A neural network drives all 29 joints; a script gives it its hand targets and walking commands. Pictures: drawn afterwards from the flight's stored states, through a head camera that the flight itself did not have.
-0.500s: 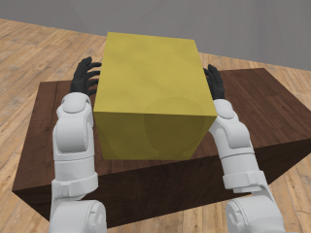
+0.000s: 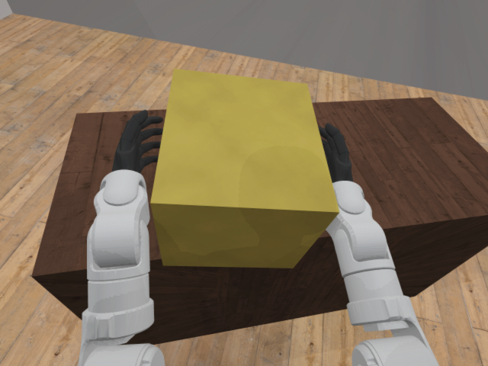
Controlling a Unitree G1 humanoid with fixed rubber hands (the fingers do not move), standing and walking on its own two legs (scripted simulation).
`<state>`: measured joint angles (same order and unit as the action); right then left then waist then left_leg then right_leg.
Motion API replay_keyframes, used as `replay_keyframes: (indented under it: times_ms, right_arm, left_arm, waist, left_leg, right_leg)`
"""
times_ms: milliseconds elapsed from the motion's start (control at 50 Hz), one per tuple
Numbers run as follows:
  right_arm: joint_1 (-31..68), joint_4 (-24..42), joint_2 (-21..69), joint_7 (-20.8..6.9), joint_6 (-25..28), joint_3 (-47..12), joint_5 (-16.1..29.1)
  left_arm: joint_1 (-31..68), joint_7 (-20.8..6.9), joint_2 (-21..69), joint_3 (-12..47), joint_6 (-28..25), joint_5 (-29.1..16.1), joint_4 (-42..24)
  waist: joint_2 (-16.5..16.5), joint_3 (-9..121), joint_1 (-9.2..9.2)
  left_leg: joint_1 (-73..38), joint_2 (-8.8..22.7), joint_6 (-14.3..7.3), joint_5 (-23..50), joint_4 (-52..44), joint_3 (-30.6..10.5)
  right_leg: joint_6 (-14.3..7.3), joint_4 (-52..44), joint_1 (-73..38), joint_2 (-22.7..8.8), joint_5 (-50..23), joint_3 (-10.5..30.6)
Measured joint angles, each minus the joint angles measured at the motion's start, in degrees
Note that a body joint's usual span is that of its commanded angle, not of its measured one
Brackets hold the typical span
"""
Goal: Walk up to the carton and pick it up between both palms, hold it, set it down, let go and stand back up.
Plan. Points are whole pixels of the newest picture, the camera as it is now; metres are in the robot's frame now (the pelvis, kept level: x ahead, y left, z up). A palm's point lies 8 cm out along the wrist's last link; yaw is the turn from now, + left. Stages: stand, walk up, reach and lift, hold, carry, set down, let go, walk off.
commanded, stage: hold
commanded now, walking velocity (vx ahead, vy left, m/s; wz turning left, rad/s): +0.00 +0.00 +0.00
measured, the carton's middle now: (236, 173) +0.38 +0.00 +0.12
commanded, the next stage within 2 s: none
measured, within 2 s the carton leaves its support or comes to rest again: neither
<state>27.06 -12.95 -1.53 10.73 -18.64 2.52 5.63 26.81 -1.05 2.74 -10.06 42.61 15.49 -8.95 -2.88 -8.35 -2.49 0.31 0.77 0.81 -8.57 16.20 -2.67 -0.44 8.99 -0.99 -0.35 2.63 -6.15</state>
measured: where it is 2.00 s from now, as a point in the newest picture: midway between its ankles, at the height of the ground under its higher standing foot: outside the picture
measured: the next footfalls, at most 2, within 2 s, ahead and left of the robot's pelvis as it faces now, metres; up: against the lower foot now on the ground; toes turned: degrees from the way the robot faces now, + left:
none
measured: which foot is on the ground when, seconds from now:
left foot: down 0.00-1.00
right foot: down 0.00-1.00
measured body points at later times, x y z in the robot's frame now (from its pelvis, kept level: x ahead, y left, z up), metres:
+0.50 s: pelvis +0.02 +0.00 +0.00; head +0.01 +0.03 +0.45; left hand +0.40 +0.15 +0.19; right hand +0.39 -0.16 +0.17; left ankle +0.01 +0.12 -0.75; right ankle +0.04 -0.12 -0.75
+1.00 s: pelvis +0.03 +0.02 +0.00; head +0.02 +0.05 +0.45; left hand +0.40 +0.16 +0.21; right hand +0.41 -0.14 +0.20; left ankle +0.01 +0.12 -0.75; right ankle +0.04 -0.12 -0.75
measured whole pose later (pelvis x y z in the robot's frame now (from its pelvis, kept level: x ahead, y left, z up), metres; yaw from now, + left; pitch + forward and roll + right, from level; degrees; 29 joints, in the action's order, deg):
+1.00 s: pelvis +0.03 +0.02 +0.00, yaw +0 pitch -8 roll -2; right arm 36.8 -16.0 -5.5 13.0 -26.3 1.9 13.3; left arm 35.2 -0.8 0.9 -11.4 51.6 16.2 -7.8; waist -3.6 -5.5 -5.4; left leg -1.0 0.4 -0.3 -12.7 19.4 -2.8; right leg 0.9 8.2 -4.3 -0.6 4.7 -6.3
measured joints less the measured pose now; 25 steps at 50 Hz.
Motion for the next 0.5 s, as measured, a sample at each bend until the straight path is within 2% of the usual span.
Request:
replay_keyframes:
  times_ms: [100,200,500]
  right_arm:
    - [4.5,-4.9,0.7,-0.7,0.1,2.9,-1.0]
    - [5.8,-6.6,1.0,-0.4,-0.3,3.9,-0.8]
    - [5.0,-4.3,-1.6,3.3,-1.7,-1.3,4.8]
  left_arm:
    - [5.2,0.2,-0.9,-1.6,-0.5,-0.6,6.0]
    - [7.3,-0.2,-1.4,-2.2,-0.5,-0.6,8.9]
    - [5.7,-1.8,-2.5,-1.8,2.5,-0.5,5.0]
  waist:
    - [-0.5,0.3,-0.93]
    - [-1.2,1.9,-1.64]
    - [-0.8,2.4,-2.56]
  left_leg:
    - [0.3,0.2,0.1,0.5,-0.2,-0.4]
    - [0.3,0.5,0.4,0.1,-0.2,-0.9]
    - [-2.2,0.4,0.0,-2.0,0.2,-1.1]
  right_leg:
    - [-0.2,0.8,0.6,0.2,0.2,-0.4]
    - [-0.5,1.0,0.6,0.5,0.9,-0.8]
    - [0.1,-0.9,-3.1,0.5,1.8,-1.1]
